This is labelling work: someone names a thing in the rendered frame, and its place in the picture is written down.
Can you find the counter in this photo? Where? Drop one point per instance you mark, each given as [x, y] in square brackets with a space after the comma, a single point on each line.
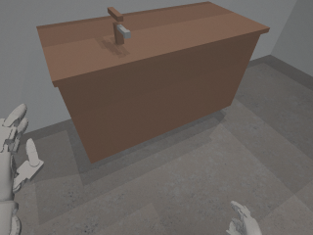
[181, 63]

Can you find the left robot forearm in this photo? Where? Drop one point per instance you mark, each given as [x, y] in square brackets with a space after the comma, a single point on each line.
[10, 224]

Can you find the right robot hand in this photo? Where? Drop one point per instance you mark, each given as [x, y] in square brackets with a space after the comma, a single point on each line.
[248, 226]

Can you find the left robot hand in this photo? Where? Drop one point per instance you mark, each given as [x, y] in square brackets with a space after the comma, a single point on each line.
[11, 130]

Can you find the tap lever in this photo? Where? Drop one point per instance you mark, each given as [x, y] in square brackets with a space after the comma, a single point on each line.
[126, 32]

